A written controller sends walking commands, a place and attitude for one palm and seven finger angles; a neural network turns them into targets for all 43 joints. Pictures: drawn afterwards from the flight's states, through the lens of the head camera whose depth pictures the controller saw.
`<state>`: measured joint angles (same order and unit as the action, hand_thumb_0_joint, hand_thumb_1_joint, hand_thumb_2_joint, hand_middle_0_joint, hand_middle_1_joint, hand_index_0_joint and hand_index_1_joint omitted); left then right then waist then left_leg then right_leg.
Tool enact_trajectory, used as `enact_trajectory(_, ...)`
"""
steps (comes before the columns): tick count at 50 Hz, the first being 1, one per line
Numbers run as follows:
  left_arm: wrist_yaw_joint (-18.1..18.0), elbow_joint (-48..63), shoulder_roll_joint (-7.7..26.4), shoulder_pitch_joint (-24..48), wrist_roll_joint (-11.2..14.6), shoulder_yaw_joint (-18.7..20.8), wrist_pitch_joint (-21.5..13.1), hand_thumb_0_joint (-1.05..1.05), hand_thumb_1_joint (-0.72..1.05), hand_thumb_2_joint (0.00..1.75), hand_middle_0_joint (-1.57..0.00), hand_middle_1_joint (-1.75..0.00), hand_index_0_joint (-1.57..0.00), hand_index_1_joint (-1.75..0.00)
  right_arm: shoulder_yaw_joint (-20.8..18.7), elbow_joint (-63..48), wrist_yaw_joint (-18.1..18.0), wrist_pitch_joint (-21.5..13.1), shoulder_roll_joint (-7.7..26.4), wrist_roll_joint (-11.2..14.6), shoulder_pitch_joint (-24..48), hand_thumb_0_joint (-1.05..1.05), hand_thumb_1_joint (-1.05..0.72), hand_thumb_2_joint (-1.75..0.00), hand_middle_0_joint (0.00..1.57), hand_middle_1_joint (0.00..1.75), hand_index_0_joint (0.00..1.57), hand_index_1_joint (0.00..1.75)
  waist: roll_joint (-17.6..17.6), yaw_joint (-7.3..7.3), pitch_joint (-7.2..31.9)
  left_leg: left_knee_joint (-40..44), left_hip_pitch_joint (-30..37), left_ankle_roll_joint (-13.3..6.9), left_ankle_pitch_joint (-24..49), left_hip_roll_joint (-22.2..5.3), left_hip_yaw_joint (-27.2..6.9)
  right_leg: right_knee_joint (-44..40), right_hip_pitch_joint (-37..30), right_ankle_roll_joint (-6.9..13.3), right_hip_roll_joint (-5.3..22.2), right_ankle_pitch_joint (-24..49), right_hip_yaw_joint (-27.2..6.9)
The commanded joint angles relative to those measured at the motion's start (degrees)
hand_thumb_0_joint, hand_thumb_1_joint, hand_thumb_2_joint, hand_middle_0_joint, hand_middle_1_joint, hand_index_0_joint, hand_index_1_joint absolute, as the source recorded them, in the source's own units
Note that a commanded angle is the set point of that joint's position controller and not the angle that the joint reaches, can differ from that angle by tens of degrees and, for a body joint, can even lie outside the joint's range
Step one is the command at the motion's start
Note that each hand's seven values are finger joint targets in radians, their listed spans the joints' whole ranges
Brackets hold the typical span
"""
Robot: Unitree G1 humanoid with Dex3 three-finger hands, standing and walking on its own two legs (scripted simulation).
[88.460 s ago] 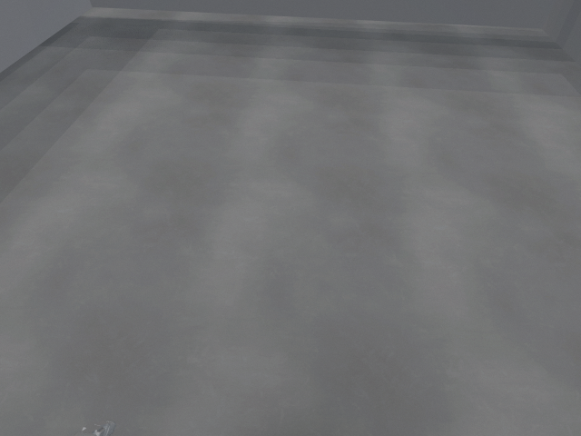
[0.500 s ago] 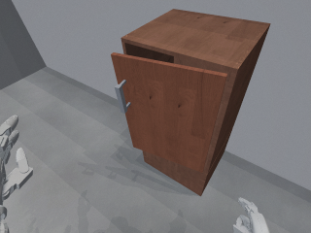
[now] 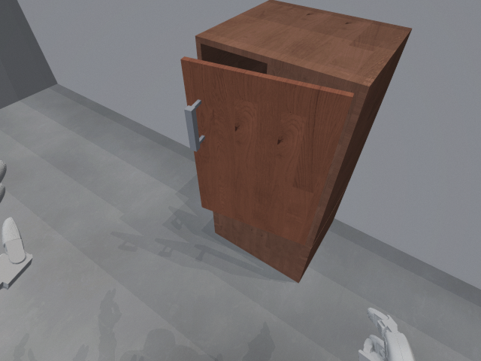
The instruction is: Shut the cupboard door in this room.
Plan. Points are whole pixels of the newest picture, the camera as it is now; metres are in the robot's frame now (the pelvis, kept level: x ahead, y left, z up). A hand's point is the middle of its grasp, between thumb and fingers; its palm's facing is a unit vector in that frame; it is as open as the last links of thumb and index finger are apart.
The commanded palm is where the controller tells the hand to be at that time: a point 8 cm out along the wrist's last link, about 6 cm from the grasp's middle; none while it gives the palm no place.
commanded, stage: step back with the hand held close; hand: left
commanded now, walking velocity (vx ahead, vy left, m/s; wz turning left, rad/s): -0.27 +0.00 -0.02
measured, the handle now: (196, 125) +0.70 +0.17 -0.01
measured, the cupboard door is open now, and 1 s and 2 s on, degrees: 10 10 10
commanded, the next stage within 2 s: stop stepping back and stand still in 0.64 s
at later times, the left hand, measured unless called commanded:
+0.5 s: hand out of the picture +0.12 +0.27 +0.17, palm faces +0.49 -0.76 -0.43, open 7.4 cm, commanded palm +0.06 +0.31 +0.18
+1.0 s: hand out of the picture +0.01 +0.33 +0.17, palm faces +0.59 -0.75 -0.30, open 7.4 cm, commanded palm -0.06 +0.35 +0.18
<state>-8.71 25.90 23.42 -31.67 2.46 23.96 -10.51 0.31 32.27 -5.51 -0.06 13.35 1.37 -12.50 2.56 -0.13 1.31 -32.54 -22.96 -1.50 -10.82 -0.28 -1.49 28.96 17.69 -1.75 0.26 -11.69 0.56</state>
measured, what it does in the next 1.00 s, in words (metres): walks backwards: right foot, then left foot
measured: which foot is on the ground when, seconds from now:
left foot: down 0.00-0.78, up 0.80-0.94, down 0.96-1.00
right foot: down 0.00-0.58, up 0.60-0.76, down 0.78-0.98, up 1.00-1.00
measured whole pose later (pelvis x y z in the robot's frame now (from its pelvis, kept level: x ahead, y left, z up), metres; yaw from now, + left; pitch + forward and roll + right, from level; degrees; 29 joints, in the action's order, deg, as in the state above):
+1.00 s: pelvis -0.17 +0.04 -0.01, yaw +4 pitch -1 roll -2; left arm -10.8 26.8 21.5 -23.7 1.8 23.1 -11.3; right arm 0.9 38.9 -5.4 -6.3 12.0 0.4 -14.1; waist -2.1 2.0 1.4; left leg -38.1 -23.1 -1.3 -14.3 -0.7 0.2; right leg 37.2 15.8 -2.1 1.5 -21.2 -1.7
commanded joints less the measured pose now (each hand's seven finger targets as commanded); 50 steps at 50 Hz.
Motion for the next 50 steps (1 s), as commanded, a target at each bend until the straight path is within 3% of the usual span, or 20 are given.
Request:
enact_trajectory(1,-1.92,12.28,10.75,5.33,-0.23,6.91,-5.15,0.00,0.90,0.90,-0.20,-0.30,-0.20,-0.30,-3.18,-7.78,-0.75,-4.95,7.49,-0.84,5.23,0.00,-0.90,-0.90,0.20,0.30,0.20,0.30,1.65,-0.53,1.36,9.99,-8.15,-1.94,-20.23,-3.69,-4.05,-6.20,-4.30,2.11,1.96,-12.71,-4.94)
enact_trajectory(16,-2.37,12.90,11.37,2.71,-0.71,9.50,-7.36,0.00,0.90,0.90,-0.20,-0.30,-0.20,-0.30,-3.54,-6.54,0.10,-7.30,7.37,-1.09,4.72,0.00,-0.90,-0.90,0.20,0.30,0.20,0.30,1.77,-0.25,3.10,8.81,-16.90,-2.68,-26.14,-5.30,-4.78,-0.50,-8.04,2.48,1.25,-9.48,-8.08)
enact_trajectory(19,-2.55,13.56,11.35,3.93,-0.66,9.02,-7.37,0.00,0.90,0.90,-0.20,-0.30,-0.20,-0.30,-3.48,-6.23,0.30,-7.17,6.81,-1.29,4.34,0.00,-0.90,-0.90,0.20,0.30,0.20,0.30,-0.30,-0.69,2.19,5.61,-14.23,-1.92,-25.97,-4.31,-4.11,-3.12,-1.77,3.50,2.61,-14.43,-10.10)
enact_trajectory(22,-3.29,14.99,13.34,5.73,-0.29,9.47,-7.53,0.00,0.90,0.90,-0.20,-0.30,-0.20,-0.30,-3.71,-4.58,0.50,-6.67,6.59,-1.62,2.98,0.00,-0.90,-0.90,0.20,0.30,0.20,0.30,-3.38,-1.42,3.06,-3.62,-1.21,0.27,-19.98,-1.49,-1.40,-10.85,12.37,5.26,6.73,-21.30,-12.37)
enact_trajectory(24,-3.60,15.92,12.45,6.52,-0.17,7.87,-7.53,0.00,0.90,0.90,-0.20,-0.30,-0.20,-0.30,-3.42,-4.08,0.52,-6.16,5.97,-1.40,2.19,0.00,-0.90,-0.90,0.20,0.30,0.20,0.30,-5.88,-2.10,3.64,-7.05,4.90,0.75,-17.81,-1.24,-2.06,-12.09,19.05,5.26,7.95,-24.90,-10.18)
enact_trajectory(27,-3.87,17.59,14.40,7.75,0.03,9.54,-7.71,0.00,0.90,0.90,-0.20,-0.30,-0.20,-0.30,-3.66,-3.58,-0.12,-5.88,6.62,-1.67,2.00,0.00,-0.90,-0.90,0.20,0.30,0.20,0.30,-0.99,-2.72,3.46,-2.27,5.98,-0.14,-20.61,-3.81,-6.34,-6.70,21.76,4.01,4.80,-25.74,-5.73)
enact_trajectory(28,-3.59,19.32,13.82,7.61,0.28,9.54,-8.01,0.00,0.90,0.90,-0.20,-0.30,-0.20,-0.30,-3.50,-4.01,-0.30,-6.20,6.67,-1.81,2.05,0.00,-0.90,-0.90,0.20,0.30,0.20,0.30,3.57,-2.93,4.18,5.31,1.65,-1.12,-25.03,-6.98,-10.78,1.10,17.28,2.93,1.75,-23.43,-2.71)
enact_trajectory(30,-2.86,21.95,15.06,8.09,0.53,12.71,-8.20,0.00,0.90,0.90,-0.20,-0.30,-0.20,-0.30,-4.63,-5.03,-0.67,-7.81,6.76,-2.46,5.85,0.00,-0.90,-0.90,0.20,0.30,0.20,0.30,18.62,-0.58,8.89,25.33,-18.24,-4.88,-35.37,-17.78,-21.10,31.27,-5.90,0.44,-7.54,-15.56,1.62)
enact_trajectory(32,-2.09,21.76,17.37,7.73,1.32,14.56,-8.58,0.00,0.90,0.90,-0.20,-0.30,-0.20,-0.30,-5.31,-4.42,0.33,-9.18,5.47,-2.08,6.70,0.00,-0.90,-0.90,0.20,0.30,0.20,0.30,13.44,0.11,11.40,21.20,-14.30,-4.57,-24.34,-17.29,-15.37,38.24,-5.46,0.92,-7.40,-19.05,-0.36)
enact_trajectory(35,-2.27,14.32,13.13,-1.17,3.16,11.92,-6.84,0.00,0.90,0.90,-0.20,-0.30,-0.20,-0.30,-5.20,-3.87,2.14,-9.79,5.12,-0.99,7.89,0.00,-0.90,-0.90,0.20,0.30,0.20,0.30,14.17,0.70,8.94,18.72,-8.32,-0.38,-22.76,-14.99,-5.64,20.74,-5.22,2.96,-5.86,-22.10,4.04)
enact_trajectory(37,-1.55,12.72,15.83,-1.73,3.41,13.47,-6.71,0.00,0.90,0.90,-0.20,-0.30,-0.20,-0.30,-4.78,-3.29,2.15,-8.97,4.66,-1.22,7.73,0.00,-0.90,-0.90,0.20,0.30,0.20,0.30,12.23,0.30,5.74,14.26,-9.29,3.00,-24.17,-13.89,-1.28,4.08,-6.52,5.32,-1.61,-22.40,0.83)
enact_trajectory(38,-0.83,14.91,14.33,-0.04,3.14,11.35,-7.72,0.00,0.90,0.90,-0.20,-0.30,-0.20,-0.30,-4.12,-3.46,2.04,-8.90,3.73,-1.10,6.10,0.00,-0.90,-0.90,0.20,0.30,0.20,0.30,3.28,-0.08,2.59,2.29,-3.24,5.22,-19.16,-7.88,3.90,-8.21,2.38,7.02,3.29,-23.86,-6.08)
enact_trajectory(39,-1.06,17.13,17.08,2.65,2.08,12.40,-8.72,0.00,0.90,0.90,-0.20,-0.30,-0.20,-0.30,-3.94,-3.13,2.01,-8.74,3.88,-1.23,5.35,0.00,-0.90,-0.90,0.20,0.30,0.20,0.30,-10.08,0.00,-0.60,-20.41,4.66,6.41,-13.22,-1.52,6.07,-21.36,20.86,11.37,15.85,-30.49,-25.74)
enact_trajectory(40,-1.70,15.15,17.11,5.96,1.39,11.05,-8.22,0.00,0.90,0.90,-0.20,-0.30,-0.20,-0.30,-3.48,-1.55,2.39,-8.26,4.23,-2.31,4.62,0.00,-0.90,-0.90,0.20,0.30,0.20,0.30,-16.29,0.68,-1.28,-34.54,0.68,5.84,-14.06,-1.33,0.40,-23.07,22.73,15.76,23.13,-29.29,-28.32)
enact_trajectory(41,-1.36,12.52,12.53,6.48,0.78,7.11,-5.69,0.00,0.90,0.90,-0.20,-0.30,-0.20,-0.30,-2.84,-1.47,2.46,-7.34,4.28,-1.63,3.33,0.00,-0.90,-0.90,0.20,0.30,0.20,0.30,-17.31,0.41,-1.22,-37.22,-4.01,4.17,-12.92,-2.56,-2.46,-19.07,19.32,14.28,19.63,-26.78,-24.66)
enact_trajectory(42,-1.30,18.43,13.95,12.56,0.62,6.97,-5.25,0.00,0.90,0.90,-0.20,-0.30,-0.20,-0.30,-2.68,-2.66,2.16,-7.26,4.91,-1.60,4.48,0.00,-0.90,-0.90,0.20,0.30,0.20,0.30,-13.66,0.11,0.37,-33.38,-2.43,3.50,-11.83,-3.10,-2.14,-14.92,15.87,12.46,16.81,-21.13,-21.17)
enact_trajectory(43,-2.06,14.31,12.62,11.12,0.40,6.68,-4.23,0.00,0.90,0.90,-0.20,-0.30,-0.20,-0.30,-2.28,-2.95,1.07,-7.61,4.42,-1.55,4.28,0.00,-0.90,-0.90,0.20,0.30,0.20,0.30,-12.33,-0.89,-2.50,-22.83,-0.93,2.52,-11.26,-4.70,-2.39,-11.34,12.97,10.59,14.91,-10.94,-15.97)
enact_trajectory(46,-2.85,12.14,10.81,18.86,-0.88,3.88,-4.13,0.00,0.90,0.90,-0.20,-0.30,-0.20,-0.30,-2.08,-1.48,-0.65,-8.83,5.83,-1.37,3.60,0.00,-0.90,-0.90,0.20,0.30,0.20,0.30,-1.06,-1.85,-2.86,1.93,10.18,1.13,-8.70,-2.08,0.28,-4.19,10.83,5.61,7.79,-11.05,-8.96)
enact_trajectory(48,-2.90,16.08,11.56,20.43,-1.19,4.79,-5.14,0.00,0.90,0.90,-0.20,-0.30,-0.20,-0.30,-2.18,-3.29,-1.28,-10.66,7.33,-1.06,3.71,0.00,-0.90,-0.90,0.20,0.30,0.20,0.30,10.46,-0.57,-0.55,15.16,7.83,-1.67,-10.82,-10.98,-11.68,5.75,4.76,1.57,0.14,-8.44,-2.94)
enact_trajectory(50,-2.48,15.86,11.54,15.41,-0.29,6.67,-5.13,0.00,0.90,0.90,-0.20,-0.30,-0.20,-0.30,-1.83,-2.59,-0.75,-11.37,5.78,-1.31,3.73,0.00,-0.90,-0.90,0.20,0.30,0.20,0.30,16.31,-1.46,2.45,27.21,4.42,-1.00,-35.55,-15.23,-19.61,15.82,2.21,0.28,-2.85,-14.58,-1.09)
